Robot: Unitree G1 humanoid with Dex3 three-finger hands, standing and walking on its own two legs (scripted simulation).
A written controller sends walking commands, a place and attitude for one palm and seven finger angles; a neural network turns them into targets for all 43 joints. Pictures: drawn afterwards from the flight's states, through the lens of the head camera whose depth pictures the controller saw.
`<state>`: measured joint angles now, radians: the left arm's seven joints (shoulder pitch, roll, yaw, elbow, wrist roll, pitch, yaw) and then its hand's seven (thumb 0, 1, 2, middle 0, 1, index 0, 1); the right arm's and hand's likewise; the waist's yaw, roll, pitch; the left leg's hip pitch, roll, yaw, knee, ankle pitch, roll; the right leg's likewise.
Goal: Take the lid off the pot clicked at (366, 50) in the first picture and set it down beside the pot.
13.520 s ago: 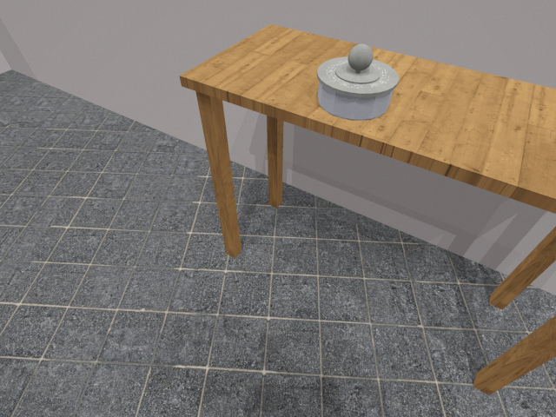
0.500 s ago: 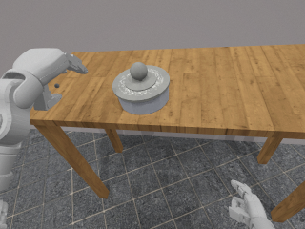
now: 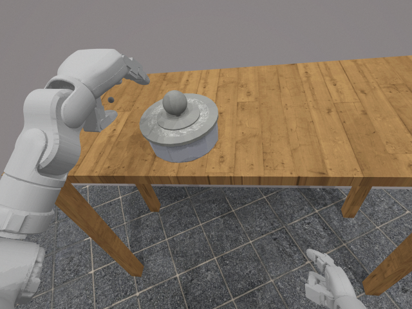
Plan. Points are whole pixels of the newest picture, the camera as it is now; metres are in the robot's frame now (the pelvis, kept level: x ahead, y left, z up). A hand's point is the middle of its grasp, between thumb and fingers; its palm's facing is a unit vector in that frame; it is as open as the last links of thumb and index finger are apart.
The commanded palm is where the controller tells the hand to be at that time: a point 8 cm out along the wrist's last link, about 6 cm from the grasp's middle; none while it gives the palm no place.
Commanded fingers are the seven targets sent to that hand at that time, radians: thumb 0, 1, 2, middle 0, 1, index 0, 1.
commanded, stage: move the open hand above the knob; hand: left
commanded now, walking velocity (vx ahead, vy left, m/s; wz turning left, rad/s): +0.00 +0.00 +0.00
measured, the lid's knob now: (174, 102) +0.49 +0.10 +0.17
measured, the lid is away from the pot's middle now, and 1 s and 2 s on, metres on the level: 0.00 0.00 0.00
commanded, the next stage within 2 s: lower the open fingers around the knob in 1.70 s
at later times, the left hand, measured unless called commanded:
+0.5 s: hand (134, 86) +0.42 +0.14 +0.26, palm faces -0.01 -0.01 -1.00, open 10.3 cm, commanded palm +0.39 +0.14 +0.32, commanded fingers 0.00 -0.45 1.74 -0.86 -0.08 -0.86 -0.08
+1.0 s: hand (163, 68) +0.47 +0.10 +0.26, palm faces -0.06 -0.02 -1.00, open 10.3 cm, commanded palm +0.44 +0.11 +0.32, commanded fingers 0.00 -0.45 1.74 -0.86 -0.08 -0.86 -0.08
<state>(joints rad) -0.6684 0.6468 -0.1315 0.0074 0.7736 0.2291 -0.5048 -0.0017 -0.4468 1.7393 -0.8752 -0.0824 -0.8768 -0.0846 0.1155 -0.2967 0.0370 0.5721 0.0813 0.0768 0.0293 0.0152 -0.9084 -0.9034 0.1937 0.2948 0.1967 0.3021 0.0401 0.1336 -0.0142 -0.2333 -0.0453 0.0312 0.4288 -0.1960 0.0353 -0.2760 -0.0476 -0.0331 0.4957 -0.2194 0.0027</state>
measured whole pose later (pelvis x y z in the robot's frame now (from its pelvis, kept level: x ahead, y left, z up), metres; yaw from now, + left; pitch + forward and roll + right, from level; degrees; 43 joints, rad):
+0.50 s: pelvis +0.01 -0.01 +0.00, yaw +0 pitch +1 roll +1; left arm -0.84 0.57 -0.24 0.19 0.81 0.30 -0.49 0.00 -0.45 1.74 -0.88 -0.08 -0.88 -0.08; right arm 0.11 -0.29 0.04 0.59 0.09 0.10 0.02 0.01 -0.91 -0.90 0.19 0.29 0.20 0.30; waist 0.02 0.11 -0.03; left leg -0.23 -0.04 0.03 0.43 -0.21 0.03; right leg -0.27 -0.04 -0.04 0.50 -0.24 0.00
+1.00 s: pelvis +0.02 +0.00 +0.00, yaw +0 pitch +2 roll +1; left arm -1.08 0.45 -0.32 0.51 0.84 0.34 -0.45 0.00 -0.45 1.74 -0.87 -0.08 -0.88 -0.08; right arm 0.16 -0.28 0.04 0.63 0.08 0.08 0.02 0.01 -0.91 -0.90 0.19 0.29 0.20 0.30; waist -0.02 0.10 -0.04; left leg -0.23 -0.05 0.04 0.40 -0.21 0.04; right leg -0.28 -0.05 -0.03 0.48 -0.24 0.00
